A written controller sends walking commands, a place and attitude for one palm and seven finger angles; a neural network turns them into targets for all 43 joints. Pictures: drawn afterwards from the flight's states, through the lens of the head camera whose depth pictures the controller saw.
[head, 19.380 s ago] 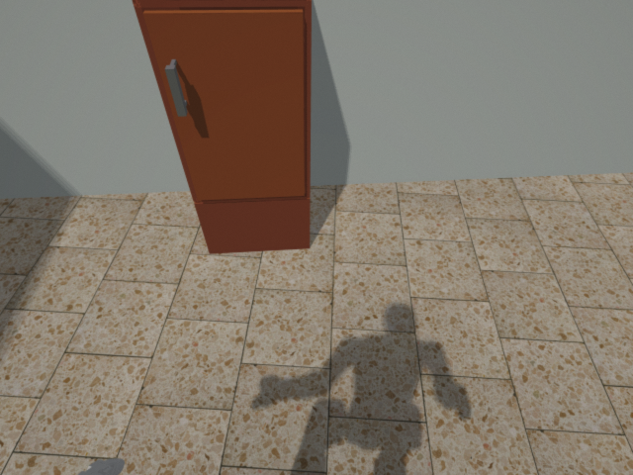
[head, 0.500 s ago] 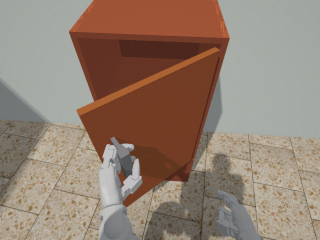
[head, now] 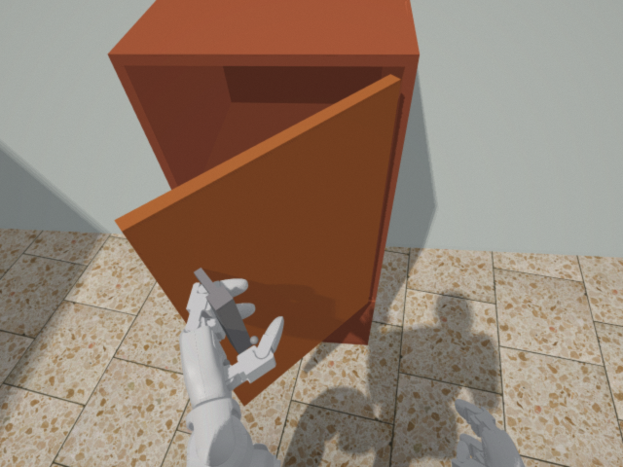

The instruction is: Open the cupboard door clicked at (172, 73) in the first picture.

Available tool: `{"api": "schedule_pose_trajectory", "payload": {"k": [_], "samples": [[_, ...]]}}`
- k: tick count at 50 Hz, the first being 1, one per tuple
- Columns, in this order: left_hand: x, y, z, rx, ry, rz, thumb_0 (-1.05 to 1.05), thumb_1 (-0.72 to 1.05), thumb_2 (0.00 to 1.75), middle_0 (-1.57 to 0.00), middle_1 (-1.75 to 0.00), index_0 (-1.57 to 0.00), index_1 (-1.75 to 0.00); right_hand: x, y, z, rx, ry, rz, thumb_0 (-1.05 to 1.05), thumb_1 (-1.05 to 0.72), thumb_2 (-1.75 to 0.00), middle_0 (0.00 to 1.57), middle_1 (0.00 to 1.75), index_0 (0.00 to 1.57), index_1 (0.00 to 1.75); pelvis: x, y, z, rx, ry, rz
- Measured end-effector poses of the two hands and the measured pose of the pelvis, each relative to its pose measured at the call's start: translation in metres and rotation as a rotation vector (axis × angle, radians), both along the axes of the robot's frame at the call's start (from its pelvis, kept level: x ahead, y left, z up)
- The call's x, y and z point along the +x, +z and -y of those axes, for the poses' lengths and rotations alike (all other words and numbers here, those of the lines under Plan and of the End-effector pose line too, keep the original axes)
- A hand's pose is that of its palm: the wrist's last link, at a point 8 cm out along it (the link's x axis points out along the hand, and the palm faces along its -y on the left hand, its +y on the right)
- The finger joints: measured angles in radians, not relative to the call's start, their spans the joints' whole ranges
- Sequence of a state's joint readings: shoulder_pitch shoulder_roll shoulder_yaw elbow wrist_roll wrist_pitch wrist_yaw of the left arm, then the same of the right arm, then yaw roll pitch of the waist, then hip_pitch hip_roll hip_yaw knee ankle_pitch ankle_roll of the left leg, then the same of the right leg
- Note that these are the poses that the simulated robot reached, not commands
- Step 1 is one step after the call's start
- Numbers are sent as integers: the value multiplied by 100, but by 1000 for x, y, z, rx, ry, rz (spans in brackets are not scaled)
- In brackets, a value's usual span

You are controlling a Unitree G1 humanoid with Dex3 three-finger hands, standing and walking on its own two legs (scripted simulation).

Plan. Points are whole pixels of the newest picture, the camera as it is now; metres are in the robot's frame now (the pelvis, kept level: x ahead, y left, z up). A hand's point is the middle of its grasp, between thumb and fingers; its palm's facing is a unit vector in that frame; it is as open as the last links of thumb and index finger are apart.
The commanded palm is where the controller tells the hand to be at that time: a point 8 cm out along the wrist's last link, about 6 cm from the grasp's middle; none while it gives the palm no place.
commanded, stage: open thumb and fingers to let go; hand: left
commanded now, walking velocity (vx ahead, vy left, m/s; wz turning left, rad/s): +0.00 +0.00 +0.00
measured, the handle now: (222, 311) +0.30 +0.13 +0.05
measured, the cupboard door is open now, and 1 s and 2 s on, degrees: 45 47 47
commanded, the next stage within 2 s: slide the hand sideways off the handle in 0.50 s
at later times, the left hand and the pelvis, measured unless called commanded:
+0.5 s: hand (248, 337) +0.27 +0.09 +0.05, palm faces +0.25 -0.97 +0.00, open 14.7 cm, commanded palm +0.23 +0.14 +0.05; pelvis +0.00 +0.03 +0.00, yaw -1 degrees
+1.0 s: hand (234, 379) +0.22 +0.10 +0.05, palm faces -0.14 -0.99 +0.04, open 16.3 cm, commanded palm +0.20 +0.15 +0.05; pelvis -0.01 +0.07 -0.01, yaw -3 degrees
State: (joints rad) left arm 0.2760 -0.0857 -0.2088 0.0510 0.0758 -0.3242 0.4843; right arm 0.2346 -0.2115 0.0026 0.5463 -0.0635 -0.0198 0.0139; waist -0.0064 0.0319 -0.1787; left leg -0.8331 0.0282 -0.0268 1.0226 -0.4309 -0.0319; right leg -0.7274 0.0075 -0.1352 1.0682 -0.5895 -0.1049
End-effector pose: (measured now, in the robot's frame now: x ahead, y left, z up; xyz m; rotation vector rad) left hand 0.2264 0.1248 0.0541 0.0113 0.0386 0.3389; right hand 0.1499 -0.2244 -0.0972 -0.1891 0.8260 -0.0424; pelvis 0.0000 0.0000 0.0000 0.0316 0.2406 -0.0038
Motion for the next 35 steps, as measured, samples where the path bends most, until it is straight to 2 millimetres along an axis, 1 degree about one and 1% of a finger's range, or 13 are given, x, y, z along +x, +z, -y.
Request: {"api": "schedule_pose_trajectory", "payload": {"k": [4,8,11,14,20,26,31,33,35], "samples": [[4,-3,-2,8,-5,3,1,6,54,-34,-126,-33,-126,-6,-4,1,-1,-15,-16,1,-91,-90,20,30,20,29,-2,-1,0,0,-4,-5],[6,-3,-3,1,-13,4,1,-18,44,-32,-124,-32,-123,-7,-5,-2,5,-24,-18,1,-91,-90,20,30,20,29,-2,-1,-3,-1,-9,-6],[6,-2,-3,-7,-21,2,0,-31,39,-31,-120,-32,-119,-5,-2,-6,7,-24,-12,1,-91,-90,20,30,20,29,-1,0,-6,-3,-11,-4],[6,-2,-4,-12,-30,1,0,-39,35,-29,-112,-31,-111,-1,1,-12,7,-20,0,1,-91,-90,20,30,20,29,-1,1,-10,-6,-13,-3],[9,-3,-7,-9,-57,6,0,-47,32,-25,-90,-29,-89,9,7,-25,5,-12,31,1,-91,-90,20,30,20,29,0,1,-20,-17,-17,-3],[8,-2,-11,-14,-96,3,-1,-50,31,-32,-72,-34,-72,17,14,-41,6,3,61,1,-91,-90,20,30,20,29,0,1,-31,-30,-19,2],[7,-3,-14,-8,-118,6,-1,-50,30,-37,-60,-39,-62,20,17,-52,8,16,75,1,-91,-90,20,30,20,29,-2,-1,-39,-41,-20,5],[6,-4,-17,9,-182,16,-1,-50,30,-37,-56,-37,-57,20,17,-56,12,24,78,1,-91,-90,20,30,20,29,-4,-2,-42,-43,-16,4],[4,-4,-22,28,-317,31,-1,-50,30,-33,-51,-31,-52,17,17,-58,14,22,80,1,-91,-90,20,30,20,29,-5,-4,-45,-45,-15,1]]}}
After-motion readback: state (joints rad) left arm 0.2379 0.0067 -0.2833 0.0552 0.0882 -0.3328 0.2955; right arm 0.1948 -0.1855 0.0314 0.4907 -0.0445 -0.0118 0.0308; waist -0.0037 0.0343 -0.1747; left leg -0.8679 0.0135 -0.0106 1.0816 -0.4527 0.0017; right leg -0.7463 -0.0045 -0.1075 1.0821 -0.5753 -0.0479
